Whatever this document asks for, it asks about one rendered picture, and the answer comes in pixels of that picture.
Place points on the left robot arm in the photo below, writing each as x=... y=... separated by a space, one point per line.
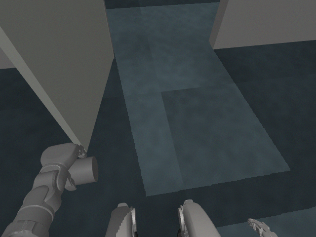
x=40 y=204

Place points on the right robot hand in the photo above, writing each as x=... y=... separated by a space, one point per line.
x=261 y=228

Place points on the can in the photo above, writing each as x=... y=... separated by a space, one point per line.
x=84 y=170

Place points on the left robot hand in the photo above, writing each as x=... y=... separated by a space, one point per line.
x=65 y=154

